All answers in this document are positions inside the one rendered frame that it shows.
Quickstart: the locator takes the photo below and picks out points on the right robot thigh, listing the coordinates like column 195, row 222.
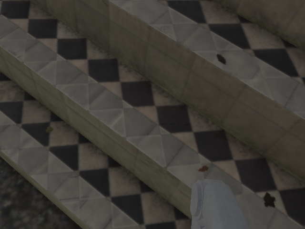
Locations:
column 214, row 202

